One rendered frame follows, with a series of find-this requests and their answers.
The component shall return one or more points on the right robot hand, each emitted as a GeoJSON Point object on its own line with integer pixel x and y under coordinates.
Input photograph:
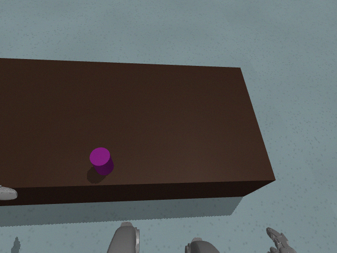
{"type": "Point", "coordinates": [281, 242]}

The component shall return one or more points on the left robot hand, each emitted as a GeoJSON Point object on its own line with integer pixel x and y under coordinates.
{"type": "Point", "coordinates": [7, 193]}

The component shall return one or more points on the can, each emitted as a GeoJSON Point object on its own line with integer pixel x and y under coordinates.
{"type": "Point", "coordinates": [102, 161]}

